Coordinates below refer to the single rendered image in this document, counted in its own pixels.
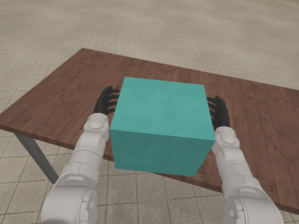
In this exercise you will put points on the carton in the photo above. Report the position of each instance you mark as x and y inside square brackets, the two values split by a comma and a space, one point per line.
[161, 127]

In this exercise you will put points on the robot left forearm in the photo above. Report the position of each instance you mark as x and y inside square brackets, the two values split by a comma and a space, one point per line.
[83, 167]

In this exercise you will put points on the robot right upper arm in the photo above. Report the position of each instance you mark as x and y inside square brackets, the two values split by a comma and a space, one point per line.
[240, 209]

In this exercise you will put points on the robot left upper arm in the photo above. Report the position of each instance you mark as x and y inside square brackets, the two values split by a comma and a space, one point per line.
[70, 205]

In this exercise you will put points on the robot left hand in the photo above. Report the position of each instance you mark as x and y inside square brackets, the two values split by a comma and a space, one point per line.
[103, 103]

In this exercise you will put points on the table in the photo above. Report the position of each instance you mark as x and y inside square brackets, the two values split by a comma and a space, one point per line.
[265, 118]

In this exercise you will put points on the robot right hand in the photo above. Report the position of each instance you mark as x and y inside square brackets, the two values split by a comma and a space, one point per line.
[221, 117]

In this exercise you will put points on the robot right forearm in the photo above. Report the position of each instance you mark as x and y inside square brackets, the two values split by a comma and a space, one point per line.
[233, 168]

